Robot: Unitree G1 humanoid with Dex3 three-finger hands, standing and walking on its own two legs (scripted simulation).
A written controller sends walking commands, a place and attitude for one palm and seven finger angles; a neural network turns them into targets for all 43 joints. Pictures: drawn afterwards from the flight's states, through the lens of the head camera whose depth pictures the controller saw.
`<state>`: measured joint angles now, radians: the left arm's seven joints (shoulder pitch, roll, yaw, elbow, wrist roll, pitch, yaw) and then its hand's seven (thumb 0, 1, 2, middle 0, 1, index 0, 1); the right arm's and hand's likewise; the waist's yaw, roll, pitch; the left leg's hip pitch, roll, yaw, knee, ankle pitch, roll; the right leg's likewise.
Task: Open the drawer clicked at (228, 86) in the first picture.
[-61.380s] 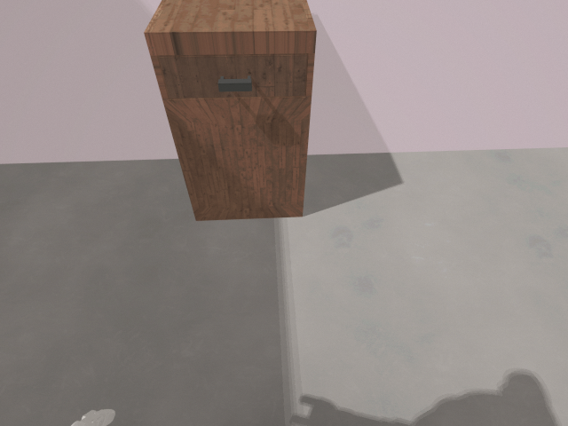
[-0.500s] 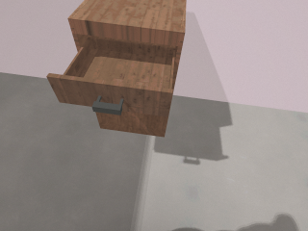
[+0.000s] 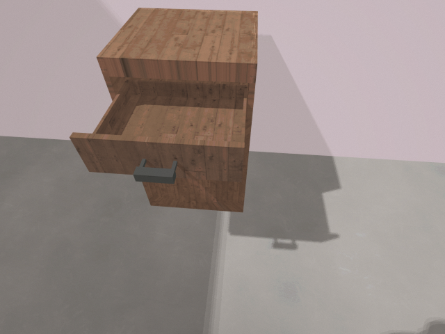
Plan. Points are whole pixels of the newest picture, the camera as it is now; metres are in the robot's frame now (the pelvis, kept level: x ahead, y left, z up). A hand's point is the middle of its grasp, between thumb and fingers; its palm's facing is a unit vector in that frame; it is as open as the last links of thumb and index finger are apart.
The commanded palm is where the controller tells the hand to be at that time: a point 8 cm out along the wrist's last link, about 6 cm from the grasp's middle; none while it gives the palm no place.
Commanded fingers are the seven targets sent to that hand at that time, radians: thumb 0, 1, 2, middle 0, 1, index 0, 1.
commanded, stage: let the arm hang, fingers relaxed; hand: left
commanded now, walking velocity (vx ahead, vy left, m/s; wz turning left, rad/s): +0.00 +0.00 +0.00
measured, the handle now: (157, 169) +0.52 +0.21 -0.07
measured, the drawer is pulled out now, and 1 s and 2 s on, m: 0.30 0.30 0.30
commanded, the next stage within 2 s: look to check the result in 0.22 s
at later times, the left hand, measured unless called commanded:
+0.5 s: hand out of the picture -0.02 +0.15 -0.18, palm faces +0.05 -0.98 -0.17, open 7.4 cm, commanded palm none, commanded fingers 0.00 0.90 0.90 -0.20 -0.30 -0.20 -0.30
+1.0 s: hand out of the picture +0.00 +0.14 -0.18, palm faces +0.05 -0.98 -0.17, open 7.4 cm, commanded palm none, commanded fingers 0.00 0.90 0.90 -0.20 -0.30 -0.20 -0.30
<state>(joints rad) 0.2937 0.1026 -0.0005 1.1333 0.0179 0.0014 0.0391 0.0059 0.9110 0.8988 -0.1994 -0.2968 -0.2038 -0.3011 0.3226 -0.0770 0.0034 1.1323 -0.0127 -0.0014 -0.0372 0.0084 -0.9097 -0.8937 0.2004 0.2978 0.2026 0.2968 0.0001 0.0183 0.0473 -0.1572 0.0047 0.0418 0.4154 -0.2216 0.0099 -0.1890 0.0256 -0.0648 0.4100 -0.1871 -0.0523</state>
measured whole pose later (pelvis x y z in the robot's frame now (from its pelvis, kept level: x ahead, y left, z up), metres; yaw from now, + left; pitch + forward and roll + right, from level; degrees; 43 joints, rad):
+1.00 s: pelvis +0.02 -0.01 +0.00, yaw +0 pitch -2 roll +0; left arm 0.29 0.11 0.01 1.14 0.01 -0.01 0.04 0.00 0.91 0.90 -0.20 -0.30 -0.20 -0.30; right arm 0.31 -0.09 -0.01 1.14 -0.01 0.00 -0.05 0.01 -0.91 -0.89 0.20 0.30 0.20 0.30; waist 0.00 0.01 0.06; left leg -0.14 0.02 0.03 0.40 -0.24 -0.01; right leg -0.16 0.05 -0.07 0.38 -0.20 -0.07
